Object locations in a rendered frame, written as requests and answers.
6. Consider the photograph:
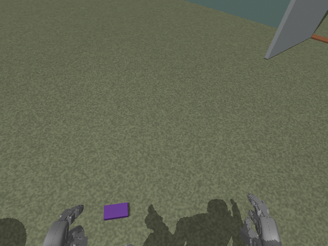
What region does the left robot hand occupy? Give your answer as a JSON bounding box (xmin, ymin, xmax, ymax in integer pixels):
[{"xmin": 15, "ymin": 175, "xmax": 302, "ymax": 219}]
[{"xmin": 42, "ymin": 204, "xmax": 88, "ymax": 246}]

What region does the right robot hand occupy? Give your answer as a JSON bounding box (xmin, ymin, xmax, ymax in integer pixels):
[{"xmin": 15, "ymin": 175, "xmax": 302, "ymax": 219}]
[{"xmin": 240, "ymin": 193, "xmax": 282, "ymax": 246}]

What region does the small box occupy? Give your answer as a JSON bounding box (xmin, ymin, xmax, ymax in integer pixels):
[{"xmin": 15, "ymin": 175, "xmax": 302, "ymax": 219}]
[{"xmin": 104, "ymin": 202, "xmax": 129, "ymax": 220}]

